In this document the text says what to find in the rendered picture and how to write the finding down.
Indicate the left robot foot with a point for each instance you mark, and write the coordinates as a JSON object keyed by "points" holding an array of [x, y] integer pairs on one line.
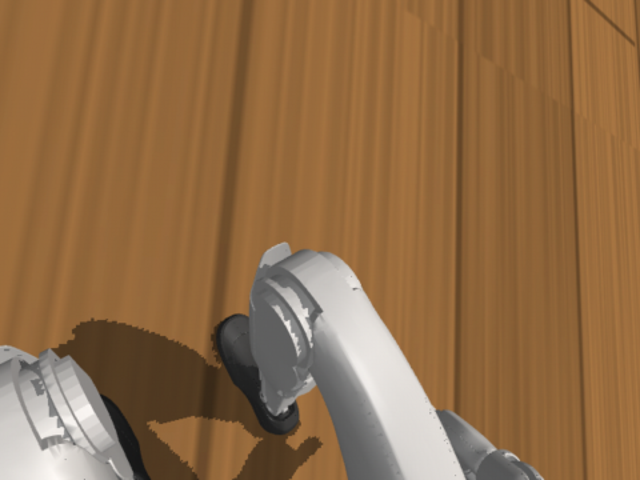
{"points": [[127, 439]]}

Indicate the right robot arm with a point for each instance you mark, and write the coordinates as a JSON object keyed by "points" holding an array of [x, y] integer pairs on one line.
{"points": [[504, 465]]}

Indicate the right robot hand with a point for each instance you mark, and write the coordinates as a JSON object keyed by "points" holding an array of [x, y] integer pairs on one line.
{"points": [[469, 445]]}

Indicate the right robot foot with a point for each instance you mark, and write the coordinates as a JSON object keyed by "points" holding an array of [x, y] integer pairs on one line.
{"points": [[233, 343]]}

